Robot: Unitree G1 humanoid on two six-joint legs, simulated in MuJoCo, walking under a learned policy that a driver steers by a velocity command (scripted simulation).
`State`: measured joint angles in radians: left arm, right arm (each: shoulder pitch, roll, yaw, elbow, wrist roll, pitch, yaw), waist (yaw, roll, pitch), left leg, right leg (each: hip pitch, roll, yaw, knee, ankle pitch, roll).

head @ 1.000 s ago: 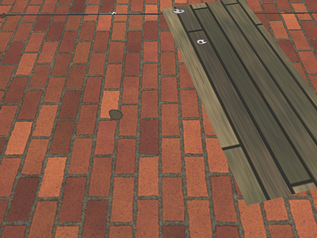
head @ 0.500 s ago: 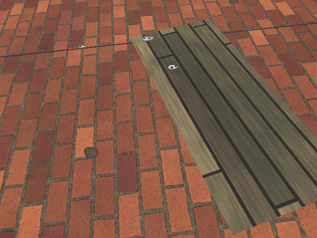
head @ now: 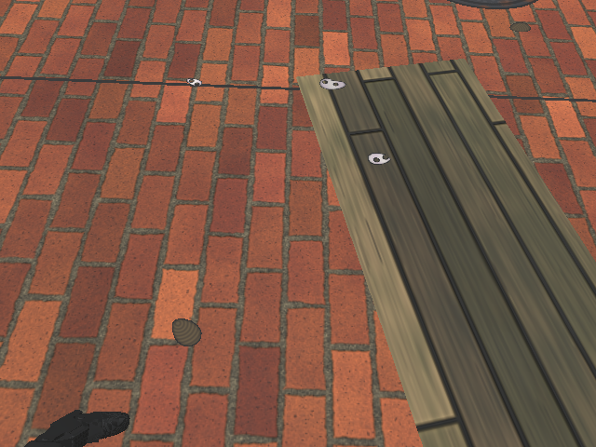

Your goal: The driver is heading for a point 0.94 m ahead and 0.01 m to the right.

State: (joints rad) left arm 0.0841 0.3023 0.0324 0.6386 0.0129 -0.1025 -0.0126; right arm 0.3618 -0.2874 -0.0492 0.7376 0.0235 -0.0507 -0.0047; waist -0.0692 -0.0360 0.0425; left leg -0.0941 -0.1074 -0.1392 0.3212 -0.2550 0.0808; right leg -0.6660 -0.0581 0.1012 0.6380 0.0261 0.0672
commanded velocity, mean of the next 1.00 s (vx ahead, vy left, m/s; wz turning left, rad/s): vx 0.50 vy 0.00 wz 0.10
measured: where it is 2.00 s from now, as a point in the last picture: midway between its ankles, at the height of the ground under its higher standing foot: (269, 253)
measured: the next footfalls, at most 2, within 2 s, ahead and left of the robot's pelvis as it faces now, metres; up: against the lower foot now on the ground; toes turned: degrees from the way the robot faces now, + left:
right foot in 0.14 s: +0.28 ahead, -0.13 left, +0.00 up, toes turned +10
left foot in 0.62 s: +0.48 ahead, +0.19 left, +0.00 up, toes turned +15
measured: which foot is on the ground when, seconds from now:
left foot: down 0.00-0.14, up 0.16-0.60, down 0.62-1.00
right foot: up 0.00-0.12, down 0.14-0.64, up 0.66-1.00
